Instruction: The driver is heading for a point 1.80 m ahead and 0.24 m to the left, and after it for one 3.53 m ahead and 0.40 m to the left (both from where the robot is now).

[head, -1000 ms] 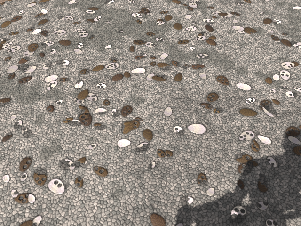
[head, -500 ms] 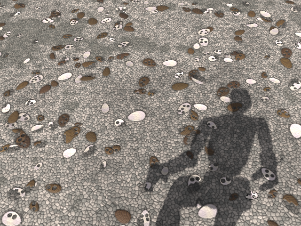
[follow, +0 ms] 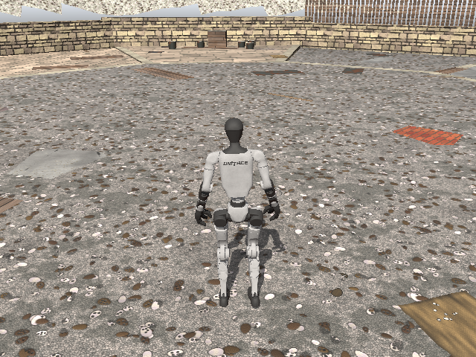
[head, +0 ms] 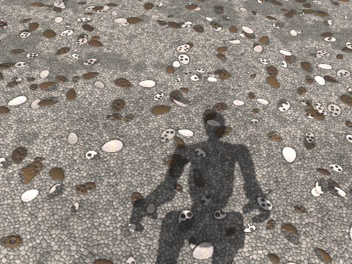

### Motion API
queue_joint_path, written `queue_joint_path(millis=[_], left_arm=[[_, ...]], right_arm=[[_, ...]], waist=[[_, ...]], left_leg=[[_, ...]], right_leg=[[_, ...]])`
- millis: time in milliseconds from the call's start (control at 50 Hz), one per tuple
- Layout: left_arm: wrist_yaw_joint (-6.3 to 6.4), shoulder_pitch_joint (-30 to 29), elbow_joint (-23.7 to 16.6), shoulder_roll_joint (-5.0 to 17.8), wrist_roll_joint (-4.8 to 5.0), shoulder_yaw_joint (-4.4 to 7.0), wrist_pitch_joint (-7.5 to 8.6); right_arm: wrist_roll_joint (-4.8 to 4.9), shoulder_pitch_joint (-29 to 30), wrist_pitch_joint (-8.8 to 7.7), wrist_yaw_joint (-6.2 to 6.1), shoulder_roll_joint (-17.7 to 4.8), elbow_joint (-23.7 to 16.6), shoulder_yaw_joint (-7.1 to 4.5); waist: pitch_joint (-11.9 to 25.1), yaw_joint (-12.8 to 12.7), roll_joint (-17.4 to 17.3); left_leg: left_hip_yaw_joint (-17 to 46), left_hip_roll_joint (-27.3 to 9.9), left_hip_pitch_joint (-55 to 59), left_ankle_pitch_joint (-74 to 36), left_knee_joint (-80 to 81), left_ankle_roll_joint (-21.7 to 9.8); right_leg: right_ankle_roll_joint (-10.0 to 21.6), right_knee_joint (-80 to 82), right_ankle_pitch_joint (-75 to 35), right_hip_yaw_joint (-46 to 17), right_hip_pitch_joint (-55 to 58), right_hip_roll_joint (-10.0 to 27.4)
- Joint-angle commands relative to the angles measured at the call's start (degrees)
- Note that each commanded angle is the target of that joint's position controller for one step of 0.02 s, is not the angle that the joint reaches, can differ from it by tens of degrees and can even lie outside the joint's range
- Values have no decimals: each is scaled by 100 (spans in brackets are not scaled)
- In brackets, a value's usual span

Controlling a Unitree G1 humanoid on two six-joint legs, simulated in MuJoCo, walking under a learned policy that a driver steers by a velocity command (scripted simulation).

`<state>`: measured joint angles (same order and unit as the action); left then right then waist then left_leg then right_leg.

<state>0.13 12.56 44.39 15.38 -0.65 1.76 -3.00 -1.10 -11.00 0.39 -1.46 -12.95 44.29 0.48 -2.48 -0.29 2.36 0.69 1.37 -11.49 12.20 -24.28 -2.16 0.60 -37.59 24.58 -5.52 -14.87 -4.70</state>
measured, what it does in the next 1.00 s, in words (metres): walks ahead: right foot, then right foot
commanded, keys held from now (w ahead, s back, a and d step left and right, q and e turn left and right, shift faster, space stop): no key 0.20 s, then w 0.80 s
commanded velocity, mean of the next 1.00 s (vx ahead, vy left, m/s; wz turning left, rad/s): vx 0.28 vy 0.00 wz -0.02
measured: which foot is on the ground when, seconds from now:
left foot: down 0.00-0.94, up 0.96-1.00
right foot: up 0.00-0.08, down 0.10-0.48, up 0.50-0.90, down 0.92-1.00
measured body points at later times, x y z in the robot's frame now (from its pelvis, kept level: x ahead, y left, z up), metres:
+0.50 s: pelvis +0.04 +0.01 -0.01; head +0.04 +0.02 +0.44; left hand +0.04 +0.28 -0.16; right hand +0.11 -0.26 -0.13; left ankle +0.03 +0.09 -0.75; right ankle -0.03 -0.12 -0.74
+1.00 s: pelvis +0.28 -0.03 -0.02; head +0.31 -0.03 +0.43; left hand +0.44 +0.22 -0.14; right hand +0.23 -0.27 -0.17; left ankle +0.09 +0.09 -0.66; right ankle +0.36 -0.09 -0.74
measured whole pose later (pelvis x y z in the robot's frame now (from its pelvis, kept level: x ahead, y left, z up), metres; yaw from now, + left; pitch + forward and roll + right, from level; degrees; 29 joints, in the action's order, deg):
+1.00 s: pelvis +0.28 -0.03 -0.02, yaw +1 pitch +0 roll +0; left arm -0.9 4.6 49.7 13.7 -1.6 2.0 3.5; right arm -0.6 -23.2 -3.9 0.2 -12.6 58.7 -1.2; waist -4.3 2.4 -0.8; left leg 1.4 1.1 -9.5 23.4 -60.6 -4.5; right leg 6.0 -33.2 9.9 5.9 -23.3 -2.5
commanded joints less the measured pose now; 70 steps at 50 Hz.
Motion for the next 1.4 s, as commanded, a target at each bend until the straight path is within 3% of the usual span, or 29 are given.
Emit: queue_joint_path(millis=[20, 80, 120, 140, 200, 240, 300, 380, 460, 480, 500, 520, 540, 560, 620, 680, 820, 860, 900, 920, 940, 960, 980, 1020, 1100, 1240, 1280, 1340, 1400], left_arm=[[0, 224, -84, 374, 4, 78, 40], [82, 244, 135, 341, 6, 23, 85], [121, 164, 167, 691, -92, 57, 162], [98, 29, 310, 713, 10, 79, 174], [93, 74, 503, 492, -17, -1, 248], [119, 221, 675, 565, -31, 19, 255], [80, 343, 692, 686, -76, 72, 213], [74, 738, 872, 985, -63, 229, 325], [6, 132, 771, 817, 8, 242, 424], [8, -68, 676, 629, -14, 203, 472], [-32, -303, 446, 187, 19, 78, 536], [-29, -422, 333, 506, -100, 146, 576], [-54, -336, 414, 630, -142, 186, 589], [-119, -186, 522, 500, -101, 154, 621], [-246, -234, 571, 401, -172, 127, 605], [-287, -678, 390, 261, -180, 76, 546], [-262, -1735, -101, 177, -77, -42, 526], [-187, -1318, -4, 321, -84, 30, 550], [-84, 130, 483, 523, -102, 169, 622], [-14, 994, 724, 799, -203, 279, 671], [23, 1553, 770, 1367, -334, 409, 682], [-52, 1303, 783, 1308, -123, 412, 616], [-67, 565, 691, 986, -6, 351, 606], [-96, -15, 639, 408, -17, 204, 709], [-72, 419, 971, 255, -3, 141, 897], [-46, 1195, 1263, 292, 26, 101, 898], [-14, 1355, 1349, 252, 11, 60, 895], [43, 1596, 1502, 222, -39, 9, 845], [118, 1361, 1518, 297, -71, 18, 811]], right_arm=[[4, 133, -70, -8, -853, -201, -180], [46, 71, -42, -3, -888, -79, -206], [34, -66, -76, 46, -841, -61, -216], [75, -80, -59, 63, -705, 25, -197], [58, 74, -24, 47, -776, 217, -226], [27, -31, -4, 69, -811, 351, -262], [-14, 76, 39, 132, -830, 345, -300], [-79, 476, -181, 201, -601, 162, -261], [8, -620, -360, 241, -564, 531, -297], [-6, -1299, -405, 179, -777, 777, -374], [-48, -2016, -442, 127, -1388, 934, -533], [-31, -2343, -419, 155, -1554, 1080, -590], [-56, -1884, -419, 163, -1240, 979, -505], [-53, -1465, -453, 176, -1008, 843, -447], [-19, -1287, -554, 166, -756, 871, -349], [41, -1734, -587, 151, -677, 1136, -305], [22, -1823, -585, 118, -815, 1366, -290], [36, -1642, -589, 99, -882, 1383, -302], [37, -1490, -536, 89, -949, 1385, -321], [45, -1533, -526, 101, -861, 1328, -287], [152, -2023, -515, 154, -184, 1145, -149], [98, -2115, -501, 153, -526, 1225, -269], [32, -1578, -486, 148, -747, 1081, -348], [9, -1104, -515, 206, -549, 1001, -322], [-109, -1087, -303, 319, -307, 1015, -301], [-63, 642, -268, 365, -269, 432, -263], [-42, 899, -296, 344, -144, 366, -202], [-20, 1006, -341, 265, -102, 376, -158], [-49, 302, -440, 166, -343, 631, -234]], waist=[[349, -47, -1136], [445, -81, -959], [445, 105, -565], [179, 189, 6], [118, 58, -32], [199, 68, -9], [-500, -38, 47], [-647, -260, 700], [-483, 399, 467], [-368, 672, 18], [-123, 920, -1389], [-274, 884, -1431], [-531, 525, -698], [-567, 300, -517], [-340, 144, -676], [-282, 195, -704], [-494, 271, -878], [-285, -4, -828], [495, -623, -660], [974, -915, -447], [1751, -686, 752], [1905, -587, 781], [843, -275, 351], [71, -9, -13], [21, 266, 35], [-341, -74, -22], [-372, -139, -14], [-195, -234, 149], [84, 87, 339]], left_leg=[[987, -1111, 414, -2100, 525, -699], [965, -964, 296, -1737, 314, -416], [873, -724, -99, -904, 312, -144], [609, -464, 128, -501, 516, -92], [600, -529, 474, -706, 327, -97], [522, -367, 401, 670, 238, -183], [579, -190, -595, 2514, -23, -374], [-198, -16, -1468, 935, -1321, -214], [-348, 124, 663, 709, -41, -386], [259, -196, 1712, 844, 339, -447], [2462, -1437, 2462, 2439, 1348, -849], [3770, -2294, 2291, 2608, 1762, -1219], [3387, -2203, 1911, 2382, 1620, -1275], [2862, -1938, 1629, 1928, 1657, -1163], [1629, -1368, 1519, 87, 1800, -913], [992, -1242, 1634, -1721, 1649, -927], [437, -1255, 1122, -2858, 1655, -814], [304, -1344, 1331, -4162, 1097, -689], [46, -1139, 1285, -5009, -646, -503], [-72, -911, 358, -3709, -2019, -428], [-373, -144, -1310, -169, -4200, -210], [264, 305, -2063, 1652, -5175, -286], [372, -142, -2453, 1101, -5272, -360], [278, -547, -2096, 417, -4620, -364], [104, -721, -1700, 195, -4027, -170], [-304, -762, -2646, -1107, -2257, 116], [-503, -565, -2342, -1329, -1633, 104], [-652, -256, -1856, -1382, -1120, -5], [-530, 14, -1084, -925, -680, -257]], right_leg=[[-115, 436, -77, 242, 114, 161], [-98, 1829, -1503, 220, 860, 304], [-31, 1683, -2300, -375, 1193, 899], [90, 1589, -2039, -352, 550, 841], [97, 1866, -1695, -365, 284, 785], [228, 1851, -348, -309, 284, 634], [609, 1988, 1805, -755, -198, 733], [1264, 2997, 1871, -2315, 552, 1921], [931, 2376, 932, -1223, -567, 1307], [724, 1602, 564, -762, -1332, 955], [417, -201, 273, 230, -2310, 186], [423, -1317, 652, 402, -2882, 95], [505, -1945, 282, 132, -2933, 452], [523, -2082, -178, 135, -2803, 635], [339, -2045, -965, 466, -2532, 834], [137, -1816, -1244, 765, -2723, 813], [274, 207, -1998, 1143, -1540, 542], [488, 410, -1849, 1136, -912, 374], [718, 869, -1782, 1212, 654, 82], [892, 975, -1345, 580, 1958, 685], [1401, 1347, -72, -2028, 3332, 2455], [1757, 2365, 377, -3850, 3128, 2831], [1578, 2454, 715, -2921, 2268, 2581], [1290, 2793, -428, -1562, 920, 2031], [1194, 3027, -2006, -519, 376, 1640], [1065, 3224, -2926, 134, 940, 1365], [949, 2944, -4332, 417, 1049, 1305], [810, 2400, -5588, 595, 1435, 1308], [719, 1519, -6408, 465, 1796, 1399]])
